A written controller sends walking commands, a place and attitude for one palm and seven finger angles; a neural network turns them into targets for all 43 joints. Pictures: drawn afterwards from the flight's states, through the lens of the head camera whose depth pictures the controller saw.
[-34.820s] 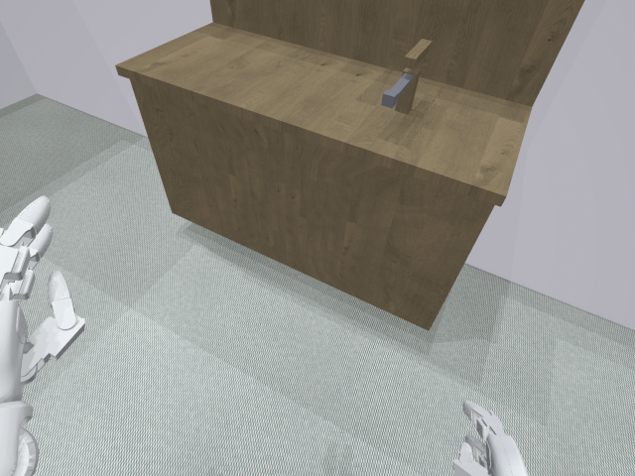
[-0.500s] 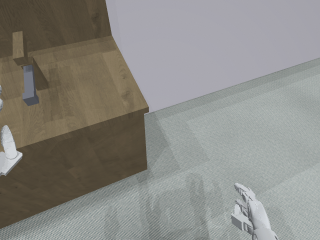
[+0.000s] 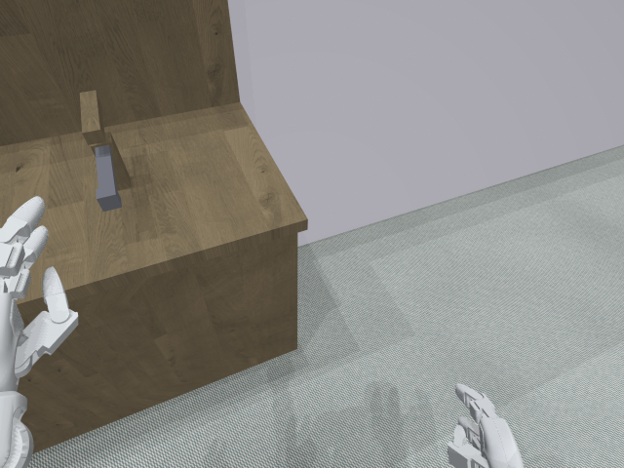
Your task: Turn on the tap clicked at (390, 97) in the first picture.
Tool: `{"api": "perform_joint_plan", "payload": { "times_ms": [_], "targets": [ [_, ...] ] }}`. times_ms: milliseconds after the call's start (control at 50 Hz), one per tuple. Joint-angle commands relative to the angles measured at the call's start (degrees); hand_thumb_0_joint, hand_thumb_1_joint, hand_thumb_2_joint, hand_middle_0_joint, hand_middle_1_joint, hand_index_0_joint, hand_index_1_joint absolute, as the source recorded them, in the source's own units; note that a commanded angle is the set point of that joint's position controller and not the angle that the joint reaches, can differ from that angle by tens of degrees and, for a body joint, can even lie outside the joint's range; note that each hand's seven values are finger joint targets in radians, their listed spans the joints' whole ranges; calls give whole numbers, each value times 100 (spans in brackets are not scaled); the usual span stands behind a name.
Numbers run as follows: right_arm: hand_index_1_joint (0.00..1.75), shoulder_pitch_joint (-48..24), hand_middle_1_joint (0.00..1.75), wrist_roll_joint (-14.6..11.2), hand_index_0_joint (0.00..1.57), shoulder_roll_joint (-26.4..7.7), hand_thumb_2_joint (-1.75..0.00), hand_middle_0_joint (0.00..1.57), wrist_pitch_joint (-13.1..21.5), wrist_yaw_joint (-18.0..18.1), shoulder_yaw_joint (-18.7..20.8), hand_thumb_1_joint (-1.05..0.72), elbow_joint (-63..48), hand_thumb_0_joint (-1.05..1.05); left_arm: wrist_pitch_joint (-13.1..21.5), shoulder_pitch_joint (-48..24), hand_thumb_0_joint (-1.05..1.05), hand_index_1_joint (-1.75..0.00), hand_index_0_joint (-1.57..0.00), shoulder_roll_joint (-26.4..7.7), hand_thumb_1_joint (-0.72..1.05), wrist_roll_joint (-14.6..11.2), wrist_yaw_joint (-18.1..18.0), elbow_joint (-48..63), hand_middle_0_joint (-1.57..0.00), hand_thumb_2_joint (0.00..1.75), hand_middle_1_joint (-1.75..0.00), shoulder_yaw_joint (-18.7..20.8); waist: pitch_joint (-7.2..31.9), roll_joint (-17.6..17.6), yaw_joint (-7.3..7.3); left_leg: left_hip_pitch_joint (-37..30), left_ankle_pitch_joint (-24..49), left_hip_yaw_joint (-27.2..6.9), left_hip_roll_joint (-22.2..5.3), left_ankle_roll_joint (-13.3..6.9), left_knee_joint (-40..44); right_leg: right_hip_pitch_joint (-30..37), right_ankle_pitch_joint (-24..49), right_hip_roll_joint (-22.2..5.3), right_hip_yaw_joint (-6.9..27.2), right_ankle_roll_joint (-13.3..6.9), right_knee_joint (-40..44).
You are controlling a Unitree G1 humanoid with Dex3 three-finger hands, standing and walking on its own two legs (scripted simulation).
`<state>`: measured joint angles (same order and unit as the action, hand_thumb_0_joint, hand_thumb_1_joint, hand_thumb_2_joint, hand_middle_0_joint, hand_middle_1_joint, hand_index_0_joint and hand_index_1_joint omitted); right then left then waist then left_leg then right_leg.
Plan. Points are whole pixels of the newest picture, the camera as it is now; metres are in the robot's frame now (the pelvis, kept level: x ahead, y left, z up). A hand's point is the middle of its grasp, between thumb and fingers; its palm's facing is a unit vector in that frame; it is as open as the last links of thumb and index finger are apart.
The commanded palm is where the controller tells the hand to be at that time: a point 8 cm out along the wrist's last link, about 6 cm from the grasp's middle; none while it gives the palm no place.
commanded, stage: come to a stop and stand still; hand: left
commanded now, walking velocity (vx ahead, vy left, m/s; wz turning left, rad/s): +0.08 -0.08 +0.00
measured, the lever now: (109, 198) +0.48 +0.36 +0.05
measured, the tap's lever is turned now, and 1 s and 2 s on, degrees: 0 0 0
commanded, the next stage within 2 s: look again from close up in 1.38 s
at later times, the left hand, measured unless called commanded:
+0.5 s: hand (90, 317) +0.22 +0.23 +0.15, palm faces +0.40 -0.85 -0.35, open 7.4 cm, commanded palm +0.16 +0.27 +0.17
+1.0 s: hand (92, 327) +0.22 +0.24 +0.13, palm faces +0.28 -0.87 -0.41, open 7.4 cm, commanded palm +0.17 +0.28 +0.17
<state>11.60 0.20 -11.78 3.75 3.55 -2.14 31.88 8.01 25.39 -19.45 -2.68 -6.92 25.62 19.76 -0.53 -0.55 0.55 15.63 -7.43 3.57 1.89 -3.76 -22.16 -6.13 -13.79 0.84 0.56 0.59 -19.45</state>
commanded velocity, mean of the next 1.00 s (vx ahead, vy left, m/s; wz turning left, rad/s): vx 0.01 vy -0.01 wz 0.00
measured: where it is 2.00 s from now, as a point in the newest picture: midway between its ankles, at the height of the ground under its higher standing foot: outside the picture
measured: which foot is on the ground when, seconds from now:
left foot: down 0.00-1.00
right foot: down 0.00-1.00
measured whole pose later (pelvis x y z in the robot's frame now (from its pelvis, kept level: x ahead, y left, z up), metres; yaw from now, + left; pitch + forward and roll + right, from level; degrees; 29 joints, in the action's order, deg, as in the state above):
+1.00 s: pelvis +0.01 +0.00 +0.00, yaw +0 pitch +1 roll -2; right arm 12.8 -0.1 -11.0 5.9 1.8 -1.2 31.6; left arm 12.3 27.2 -22.2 -1.8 -3.0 24.9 18.8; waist -1.9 1.9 1.0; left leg 17.6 -10.3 3.8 1.4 -4.2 -27.0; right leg -7.7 -16.5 1.2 0.7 0.5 -23.5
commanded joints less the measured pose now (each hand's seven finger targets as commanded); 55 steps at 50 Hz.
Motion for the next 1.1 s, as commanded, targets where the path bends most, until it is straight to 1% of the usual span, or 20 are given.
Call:
{"api": "perform_joint_plan", "payload": {
  "times_ms": [0, 60, 100, 220, 360, 600, 620, 640, 660, 680, 700, 720, 760, 800, 840, 860, 880, 960, 1040, 1080],
  "targets": [
    [30, -698, 30, 0, 20, -706, -90, 20, 405, 82, 298, -90, -923, 0, 363, -684, 0, -30, -20, -953, 90, 31, -123, 1356, -20, 90, -30, 496, 519, -694, 8, -563, -2097, -1153, -737, 447, 1378, -452, -3, 85, -31, -89, 15],
    [30, -751, 30, 14, 20, -683, -90, 20, 448, 87, 299, -90, -928, 0, 349, -710, 0, -30, -20, -1042, 90, 43, -141, 1479, -20, 90, -30, 568, 626, -704, 37, -555, -2278, -1151, -755, 438, 1487, -359, -50, 124, -60, -95, -62],
    [30, -710, 30, 28, 20, -680, -90, 20, 459, 78, 313, -90, -896, 0, 323, -555, 0, -30, -20, -951, 90, 43, -156, 1326, -20, 90, -30, 530, 622, -497, 47, -462, -2373, -1108, -761, 405, 1438, -265, -121, 107, -79, -124, 2],
    [30, -664, 30, 30, 20, -674, -90, 20, 456, 22, 360, -90, -808, 0, 314, -255, 0, -30, -20, -894, 90, -3, -132, 1133, -20, 90, -30, 517, 693, -33, -5, -817, -706, -558, -472, 344, 418, -445, 227, -182, 168, -210, 639],
    [30, -702, 30, -1, 20, -680, -90, 20, 370, 50, 348, -90, -799, 0, 319, -669, 0, -30, -20, -1009, 90, -18, -109, 1252, -20, 90, -30, 482, 446, -403, -47, -960, -189, -532, -375, 340, 276, -721, 461, -159, 110, -146, 717],
    [30, -576, 30, -24, 20, -674, -90, 20, 231, 54, 359, -90, -918, 0, 303, -104, 0, -30, -20, -968, 90, -126, -103, 1386, -20, 90, -30, 549, 843, -277, -7, -1302, 1246, -470, -343, 309, 133, -277, 1457, -105, -44, -85, 479],
    [30, -16, 30, 121, 20, -1059, -90, 20, 465, -65, 491, -90, -971, 0, 981, -6222, 0, -30, -20, -5750, 90, 761, -53, 2734, -20, 90, -30, 3920, -478, 802, 8, -109, 1063, -690, -730, 66, -635, -1603, 1479, -718, 380, 208, 615],
    [30, -448, 30, -12, 20, -217, -90, 20, 470, -85, 166, -90, -545, 0, 790, -3021, 0, -30, -20, -2246, 90, 333, 189, -551, -20, 90, -30, 1678, 865, 570, -15, -862, 1737, -765, -498, 71, -213, -957, 1260, -686, 178, -243, -46],
    [30, -447, 30, -119, 20, -555, -90, 20, 449, -163, 524, -90, -664, 0, 762, -1965, 0, -30, -20, -2016, 90, 79, 182, -212, -20, 90, -30, 1751, 1071, -373, 254, -1313, 1731, -538, -501, 227, -268, -587, 1462, -396, 295, -311, -186],
    [30, -265, 30, -116, 20, -736, -90, 20, 520, -193, 569, -90, -863, 0, 769, -1559, 0, -30, -20, -1384, 90, 54, 256, -616, -20, 90, -30, 1049, 1329, -496, 190, -1169, 1588, -462, -572, 183, -506, -415, 1550, -475, 491, -216, -239],
    [30, -235, 30, -159, 20, -771, -90, 20, 527, -247, 580, -90, -876, 0, 809, -1133, 0, -30, -20, -1187, 90, -40, 314, 81, -20, 90, -30, 771, 1417, -785, 188, -1212, 1691, -533, -584, 79, -533, -324, 1683, -502, 482, -74, -324],
    [30, -265, 30, -173, 20, -813, -90, 20, 547, -343, 595, -90, -887, 0, 818, -642, 0, -30, -20, -1104, 90, -64, 327, 474, -20, 90, -30, 739, 1480, -708, 214, -1249, 1839, -556, -630, 29, -561, -305, 1729, -482, 445, 21, -360],
    [30, -411, 30, -202, 20, -737, -90, 20, 582, -501, 562, -90, -1003, 0, 800, 9, 0, -30, -20, -607, 90, -100, 377, 979, -20, 90, -30, 202, 1454, -316, 229, -1217, 1943, -606, -690, 13, -529, -329, 1618, -373, 311, 37, -427],
    [30, -407, 30, -177, 20, -743, -90, 20, 603, -499, 529, -90, -1009, 0, 729, 76, 0, -30, -20, -830, 90, -41, 328, 1321, -20, 90, -30, 284, 1218, -45, 160, -1029, 1579, -672, -744, 74, -355, -467, 1110, -266, 208, -4, -328],
    [30, -457, 30, -118, 20, -749, -90, 20, 609, -374, 487, -90, -1014, 0, 726, -14, 0, -30, -20, -1219, 90, -10, 222, 1256, -20, 90, -30, 718, 990, 228, 136, -813, 829, -679, -689, 149, -177, -586, 671, -267, 203, -86, -141],
    [30, -522, 30, -89, 20, -764, -90, 20, 585, -289, 468, -90, -1021, 0, 749, -254, 0, -30, -20, -1666, 90, -8, 142, 1378, -20, 90, -30, 1162, 846, 306, 144, -741, 508, -675, -641, 190, -105, -664, 509, -265, 233, -110, -55],
    [30, -548, 30, -68, 20, -696, -90, 20, 570, -207, 427, -90, -1016, 0, 780, -315, 0, -30, -20, -1504, 90, -27, 120, 1204, -20, 90, -30, 1127, 750, 326, 107, -664, 276, -683, -625, 171, -66, -664, 420, -306, 215, -141, -16],
    [30, -646, 30, -19, 20, -672, -90, 20, 586, -34, 348, -90, -998, 0, 924, -1242, 0, -30, -20, -1768, 90, -32, 51, 1562, -20, 90, -30, 1313, 593, -506, 72, -645, -104, -762, -622, 164, 147, -602, 255, -230, 262, -176, -7],
    [30, -482, 30, 8, 20, -712, -90, 20, 752, -93, 349, -90, -882, 0, 980, -1284, 0, -30, -20, -1145, 90, 41, 57, 1463, -20, 90, -30, 652, 726, -917, 48, -739, -549, -910, -675, 178, 429, -428, 179, -108, 125, -171, -13],
    [30, -473, 30, 7, 20, -715, -90, 20, 805, -141, 354, -90, -857, 0, 951, -1078, 0, -30, -20, -903, 90, 75, 65, 1409, -20, 90, -30, 393, 804, -910, 45, -828, -622, -1003, -749, 200, 552, -456, 192, -60, 75, -161, -58]
  ]
}}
